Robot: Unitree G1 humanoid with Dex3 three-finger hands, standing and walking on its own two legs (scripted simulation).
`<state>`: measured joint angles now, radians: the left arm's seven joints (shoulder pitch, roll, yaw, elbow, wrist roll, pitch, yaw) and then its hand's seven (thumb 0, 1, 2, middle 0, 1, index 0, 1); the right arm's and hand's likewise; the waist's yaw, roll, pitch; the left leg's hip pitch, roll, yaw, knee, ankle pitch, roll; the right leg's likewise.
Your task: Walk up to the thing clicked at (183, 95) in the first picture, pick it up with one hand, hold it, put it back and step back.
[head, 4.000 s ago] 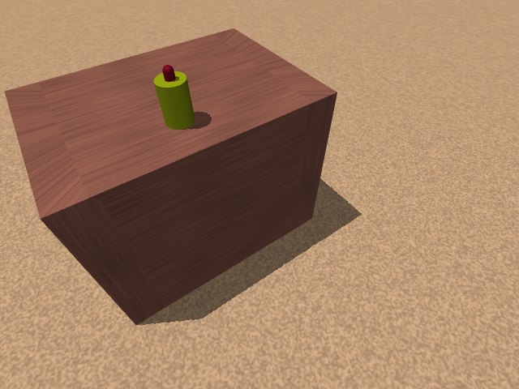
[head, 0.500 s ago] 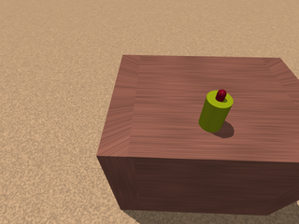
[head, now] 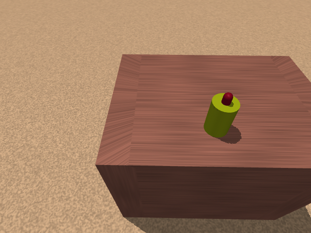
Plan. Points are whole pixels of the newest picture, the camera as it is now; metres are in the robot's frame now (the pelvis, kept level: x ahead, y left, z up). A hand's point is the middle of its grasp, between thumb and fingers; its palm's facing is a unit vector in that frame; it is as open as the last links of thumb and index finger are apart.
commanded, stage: stand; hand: right
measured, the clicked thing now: (221, 112) +0.48 -0.20 +0.00
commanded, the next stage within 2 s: rise first in 1.94 s
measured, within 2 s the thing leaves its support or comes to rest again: neither
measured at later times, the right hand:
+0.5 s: hand out of the picture +0.09 -0.26 -0.16, palm faces -0.03 +0.94 -0.34, open 7.3 cm
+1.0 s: hand out of the picture +0.09 -0.26 -0.16, palm faces -0.03 +0.94 -0.34, open 7.3 cm
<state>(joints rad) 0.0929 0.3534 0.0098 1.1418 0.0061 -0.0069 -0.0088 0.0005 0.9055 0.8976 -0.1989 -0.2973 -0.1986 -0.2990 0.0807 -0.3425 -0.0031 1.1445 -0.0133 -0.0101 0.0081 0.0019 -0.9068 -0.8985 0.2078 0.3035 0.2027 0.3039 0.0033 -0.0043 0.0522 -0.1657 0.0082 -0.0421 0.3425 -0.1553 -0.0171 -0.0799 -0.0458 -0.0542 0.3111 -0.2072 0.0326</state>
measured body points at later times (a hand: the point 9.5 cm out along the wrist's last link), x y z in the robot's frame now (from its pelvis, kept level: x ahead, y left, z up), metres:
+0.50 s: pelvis +0.01 -0.01 +0.00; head +0.03 -0.01 +0.45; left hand +0.09 +0.30 -0.13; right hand +0.09 -0.31 -0.13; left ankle +0.02 +0.13 -0.75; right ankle -0.03 -0.14 -0.75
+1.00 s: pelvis +0.01 -0.01 +0.00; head +0.02 -0.01 +0.45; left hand +0.09 +0.29 -0.13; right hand +0.09 -0.31 -0.13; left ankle +0.02 +0.13 -0.75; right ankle -0.03 -0.14 -0.75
